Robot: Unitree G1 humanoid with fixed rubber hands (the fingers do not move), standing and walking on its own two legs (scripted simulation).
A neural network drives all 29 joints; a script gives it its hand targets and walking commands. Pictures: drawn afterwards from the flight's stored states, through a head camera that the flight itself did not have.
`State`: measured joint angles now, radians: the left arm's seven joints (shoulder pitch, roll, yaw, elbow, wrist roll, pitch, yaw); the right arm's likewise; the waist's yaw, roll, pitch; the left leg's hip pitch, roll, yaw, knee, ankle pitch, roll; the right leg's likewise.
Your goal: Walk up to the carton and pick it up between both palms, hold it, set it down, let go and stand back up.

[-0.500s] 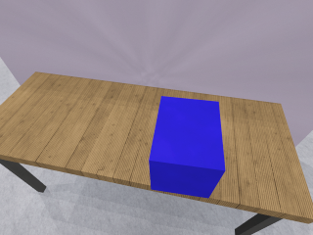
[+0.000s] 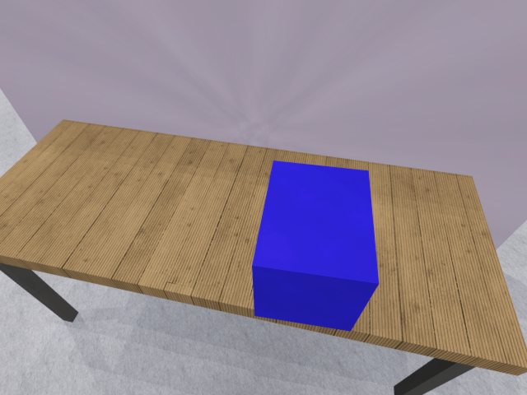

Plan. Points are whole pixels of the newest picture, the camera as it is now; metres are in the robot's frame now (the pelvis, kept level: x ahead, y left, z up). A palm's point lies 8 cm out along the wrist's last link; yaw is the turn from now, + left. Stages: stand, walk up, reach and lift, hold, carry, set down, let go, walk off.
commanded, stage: stand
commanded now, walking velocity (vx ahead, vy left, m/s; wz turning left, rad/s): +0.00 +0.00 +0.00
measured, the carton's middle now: (311, 243) +0.42 -0.06 -0.07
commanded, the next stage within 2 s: none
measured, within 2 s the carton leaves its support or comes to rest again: neither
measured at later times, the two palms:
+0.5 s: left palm out of the picture -0.03 +0.21 -0.15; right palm out of the picture +0.01 -0.21 -0.14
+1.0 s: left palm out of the picture -0.04 +0.21 -0.15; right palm out of the picture +0.01 -0.22 -0.14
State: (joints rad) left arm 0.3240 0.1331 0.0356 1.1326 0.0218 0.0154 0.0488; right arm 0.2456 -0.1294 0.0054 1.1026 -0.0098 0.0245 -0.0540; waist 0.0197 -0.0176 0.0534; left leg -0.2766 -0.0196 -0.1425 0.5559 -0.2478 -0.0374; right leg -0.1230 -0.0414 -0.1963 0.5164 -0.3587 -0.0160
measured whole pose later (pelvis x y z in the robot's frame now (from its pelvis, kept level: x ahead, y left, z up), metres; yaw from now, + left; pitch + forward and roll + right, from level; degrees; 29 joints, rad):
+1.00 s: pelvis +0.01 +0.00 +0.00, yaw +0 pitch -2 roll +0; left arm 0.36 0.13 0.04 1.11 0.02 0.01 0.05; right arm 0.25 -0.13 0.00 1.11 -0.01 0.02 -0.05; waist 0.01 -0.01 0.05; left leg -0.28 -0.01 -0.13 0.56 -0.25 -0.04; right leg -0.12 -0.04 -0.20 0.52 -0.37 -0.02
